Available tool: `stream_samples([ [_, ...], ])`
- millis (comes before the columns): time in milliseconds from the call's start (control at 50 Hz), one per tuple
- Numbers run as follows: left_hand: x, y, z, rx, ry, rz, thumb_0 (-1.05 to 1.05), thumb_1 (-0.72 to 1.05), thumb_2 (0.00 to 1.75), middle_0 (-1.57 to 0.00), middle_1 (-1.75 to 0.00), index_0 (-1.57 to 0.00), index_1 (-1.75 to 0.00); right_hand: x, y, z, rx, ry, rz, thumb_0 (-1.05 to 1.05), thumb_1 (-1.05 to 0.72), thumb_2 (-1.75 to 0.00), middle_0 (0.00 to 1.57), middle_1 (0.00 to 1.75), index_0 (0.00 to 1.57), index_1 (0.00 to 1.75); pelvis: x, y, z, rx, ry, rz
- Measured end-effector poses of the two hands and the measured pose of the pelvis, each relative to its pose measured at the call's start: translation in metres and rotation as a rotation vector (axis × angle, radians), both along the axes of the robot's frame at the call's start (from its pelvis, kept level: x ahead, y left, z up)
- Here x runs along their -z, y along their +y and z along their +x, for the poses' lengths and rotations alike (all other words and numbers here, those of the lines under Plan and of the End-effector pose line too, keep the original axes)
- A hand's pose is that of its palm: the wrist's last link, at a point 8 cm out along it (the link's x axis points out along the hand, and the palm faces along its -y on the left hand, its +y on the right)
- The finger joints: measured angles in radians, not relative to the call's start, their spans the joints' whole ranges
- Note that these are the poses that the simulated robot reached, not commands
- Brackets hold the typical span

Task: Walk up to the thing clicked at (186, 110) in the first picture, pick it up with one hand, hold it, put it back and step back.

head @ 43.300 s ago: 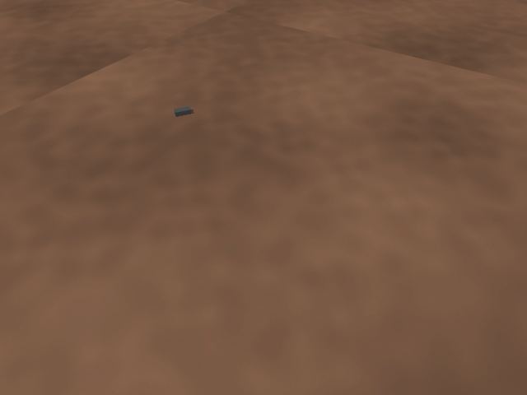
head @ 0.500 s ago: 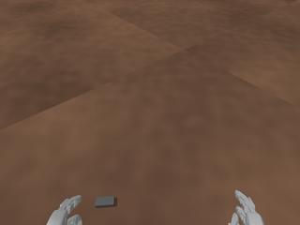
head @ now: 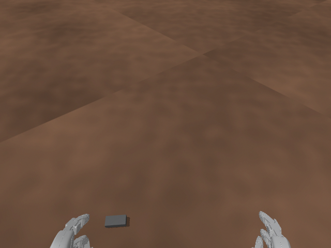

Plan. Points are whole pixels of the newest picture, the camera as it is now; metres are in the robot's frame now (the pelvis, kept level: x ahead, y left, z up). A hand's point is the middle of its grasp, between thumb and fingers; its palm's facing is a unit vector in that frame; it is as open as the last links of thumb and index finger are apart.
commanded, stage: home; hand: left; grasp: from above
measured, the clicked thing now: (116, 221) +0.45 +0.28 -0.70
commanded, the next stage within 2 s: stand in 0.46 s
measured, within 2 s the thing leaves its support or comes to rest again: neither
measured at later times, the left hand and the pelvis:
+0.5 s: hand out of the picture +0.17 +0.18 -0.04, palm faces +0.04 -0.98 -0.20, open 7.4 cm; pelvis +0.01 +0.00 +0.00, yaw +0 degrees
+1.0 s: hand out of the picture +0.08 +0.25 -0.11, palm faces +0.05 -0.94 -0.34, open 7.4 cm; pelvis +0.01 +0.01 +0.04, yaw +1 degrees
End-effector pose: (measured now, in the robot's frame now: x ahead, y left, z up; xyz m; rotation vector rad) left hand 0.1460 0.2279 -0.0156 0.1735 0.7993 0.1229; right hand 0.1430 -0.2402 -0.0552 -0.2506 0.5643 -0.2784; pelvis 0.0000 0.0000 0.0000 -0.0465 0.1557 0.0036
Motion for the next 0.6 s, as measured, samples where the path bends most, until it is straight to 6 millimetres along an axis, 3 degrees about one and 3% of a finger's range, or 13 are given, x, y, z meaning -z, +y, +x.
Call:
stream_samples([
  [560, 0.001, 0.001, 0.007, -0.001, 0.006, -0.002, 0.01, 0.91, 0.9, -0.2, -0.3, -0.2, -0.3, -0.001, -0.001, 0.01, 0.002, 0.004, -0.007, 0.01, -0.9, -0.9, 0.21, 0.3, 0.2, 0.3, 0.001, 0.001, 0.008, 0.001, 0.014, -0.001],
  [600, 0.008, 0.005, 0.012, 0.029, -0.028, 0.05, 0.01, 0.91, 0.9, -0.2, -0.3, -0.2, -0.3, 0.006, -0.002, 0.009, -0.062, 0.09, -0.036, 0.01, -0.9, -0.9, 0.21, 0.3, 0.2, 0.3, -0.003, 0.001, 0.004, -0.005, -0.035, 0.01],
])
